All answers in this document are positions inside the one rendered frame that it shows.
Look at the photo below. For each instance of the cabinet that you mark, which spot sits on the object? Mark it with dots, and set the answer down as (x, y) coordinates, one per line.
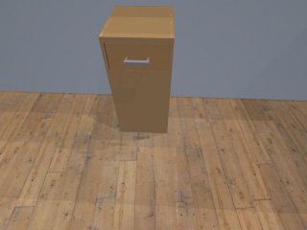
(141, 97)

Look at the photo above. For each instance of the handle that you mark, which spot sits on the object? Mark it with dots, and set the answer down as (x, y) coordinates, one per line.
(131, 62)

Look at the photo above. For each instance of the drawer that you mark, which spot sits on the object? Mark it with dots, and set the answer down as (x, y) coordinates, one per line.
(158, 55)

